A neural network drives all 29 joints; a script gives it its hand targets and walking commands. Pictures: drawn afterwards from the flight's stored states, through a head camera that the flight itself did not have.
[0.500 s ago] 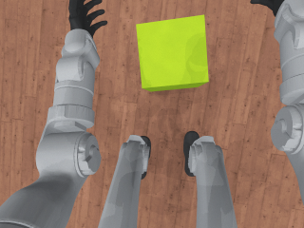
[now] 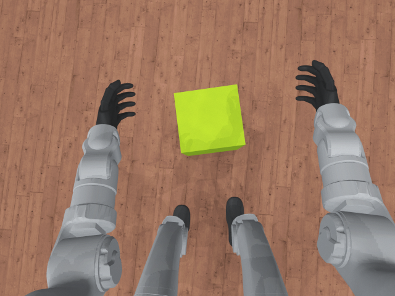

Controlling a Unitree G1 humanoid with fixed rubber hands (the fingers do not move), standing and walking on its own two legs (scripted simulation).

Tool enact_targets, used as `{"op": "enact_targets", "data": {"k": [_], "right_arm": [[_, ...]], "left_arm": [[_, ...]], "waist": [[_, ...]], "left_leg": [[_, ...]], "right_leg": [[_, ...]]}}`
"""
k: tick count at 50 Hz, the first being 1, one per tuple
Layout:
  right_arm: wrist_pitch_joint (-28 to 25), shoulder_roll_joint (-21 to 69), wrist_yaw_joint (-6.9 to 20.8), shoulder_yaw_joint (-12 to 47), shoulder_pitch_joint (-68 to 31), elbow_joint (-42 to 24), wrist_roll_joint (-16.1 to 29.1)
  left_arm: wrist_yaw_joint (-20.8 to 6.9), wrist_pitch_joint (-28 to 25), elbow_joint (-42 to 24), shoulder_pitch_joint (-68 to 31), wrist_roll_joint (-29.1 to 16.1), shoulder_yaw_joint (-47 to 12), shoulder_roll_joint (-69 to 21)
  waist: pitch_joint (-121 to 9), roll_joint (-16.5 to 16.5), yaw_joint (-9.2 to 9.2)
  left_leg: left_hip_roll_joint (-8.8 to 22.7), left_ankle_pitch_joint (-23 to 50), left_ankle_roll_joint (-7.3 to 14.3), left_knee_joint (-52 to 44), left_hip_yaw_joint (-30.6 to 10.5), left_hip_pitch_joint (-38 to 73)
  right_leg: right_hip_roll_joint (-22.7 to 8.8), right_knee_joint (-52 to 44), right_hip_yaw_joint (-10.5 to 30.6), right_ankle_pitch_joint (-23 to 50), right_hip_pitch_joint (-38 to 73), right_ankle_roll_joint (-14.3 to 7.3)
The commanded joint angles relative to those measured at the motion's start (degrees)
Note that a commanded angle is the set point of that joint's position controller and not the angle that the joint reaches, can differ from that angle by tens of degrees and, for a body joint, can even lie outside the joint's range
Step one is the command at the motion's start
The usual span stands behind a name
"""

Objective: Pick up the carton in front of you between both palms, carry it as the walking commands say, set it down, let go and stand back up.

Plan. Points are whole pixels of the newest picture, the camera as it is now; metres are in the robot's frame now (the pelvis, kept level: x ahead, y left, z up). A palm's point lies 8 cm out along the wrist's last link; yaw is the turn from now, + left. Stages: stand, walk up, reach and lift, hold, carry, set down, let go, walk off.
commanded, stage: let go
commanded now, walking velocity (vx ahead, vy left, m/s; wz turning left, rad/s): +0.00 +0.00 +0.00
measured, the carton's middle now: (209, 125) +0.49 +0.01 -0.56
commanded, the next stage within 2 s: stand in 1.12 s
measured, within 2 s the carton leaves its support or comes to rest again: neither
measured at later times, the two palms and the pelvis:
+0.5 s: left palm (38, 217) +0.27 +0.25 +0.01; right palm (365, 199) +0.30 -0.21 -0.01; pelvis +0.06 +0.02 +0.08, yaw -1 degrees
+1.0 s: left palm (26, 248) +0.23 +0.24 +0.03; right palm (392, 265) +0.22 -0.22 +0.03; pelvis +0.06 +0.02 +0.09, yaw +0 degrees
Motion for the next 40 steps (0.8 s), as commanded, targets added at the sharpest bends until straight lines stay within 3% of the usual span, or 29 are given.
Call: {"op": "enact_targets", "data": {"k": [1, 11, 19, 25, 31, 40], "right_arm": [[-2.3, -5.0, -0.5, 1.0, -2.8, -12.0, 1.4], [-7.2, -2.6, 1.3, 4.5, 22.8, -12.3, 4.0], [-10.7, -2.8, 1.4, 7.3, 40.5, -15.2, 6.1], [-11.7, -2.9, 1.6, 9.2, 52.2, -18.6, 7.0], [-10.2, -2.9, 2.2, 11.4, 60.5, -21.6, 7.8], [-5.1, -3.2, 4.2, 12.5, 61.8, -24.8, 7.8]], "left_arm": [[-1.5, -2.2, -9.0, 0.0, -0.7, -1.4, 7.7], [-3.6, -6.8, -7.4, 22.7, -4.3, -6.0, 6.1], [-3.0, -9.8, -10.9, 38.9, -6.3, -9.8, 7.1], [-2.9, -10.4, -14.1, 49.3, -7.0, -12.2, 7.7], [-3.7, -9.1, -15.5, 53.6, -7.0, -13.0, 8.8], [-3.6, -4.1, -15.8, 53.1, -5.0, -12.6, 9.1]], "waist": [[-54.1, -3.1, 1.22], [-36.6, -1.7, 0.17], [-25.7, 0.8, 0.04], [-16.6, 0.3, -0.36], [-6.5, -1.1, -1.71], [5.1, 2.0, -1.51]], "left_leg": [[-2.5, 17.9, -0.7, -7.1, 4.2, 19.3], [-0.8, 19.5, -0.5, -14.8, 1.0, 36.5], [-0.1, 24.0, -0.7, -21.0, -0.2, 50.5], [0.1, 26.5, -0.8, -27.0, -0.5, 58.4], [-0.1, 20.7, 0.0, -32.7, 0.1, 62.5], [0.2, 10.0, 0.8, -36.0, 0.7, 62.4]], "right_leg": [[0.6, -3.3, 0.6, 25.4, 53.8, 1.5], [-0.2, -12.0, 0.3, 18.5, 53.6, 1.3], [0.1, -18.5, -0.2, 17.7, 60.9, 1.0], [0.3, -24.1, -0.5, 19.9, 69.7, 1.2], [0.3, -29.3, -0.6, 18.9, 77.8, 1.7], [0.2, -31.4, -1.6, 9.3, 81.8, 1.5]]}}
